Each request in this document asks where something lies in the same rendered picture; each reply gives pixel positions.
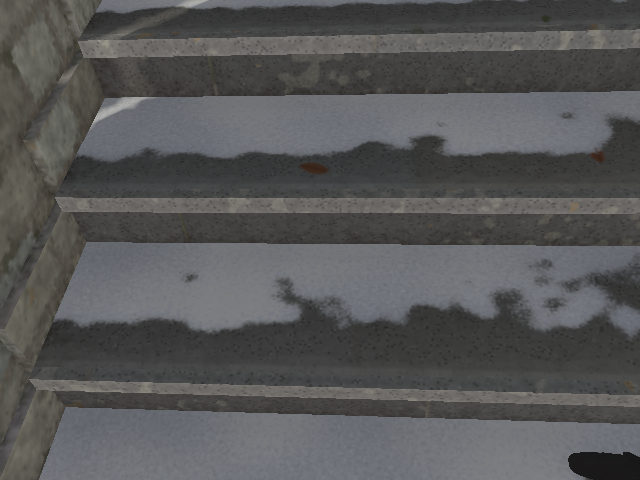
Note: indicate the right robot hand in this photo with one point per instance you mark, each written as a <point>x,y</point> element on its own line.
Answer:
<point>605,466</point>

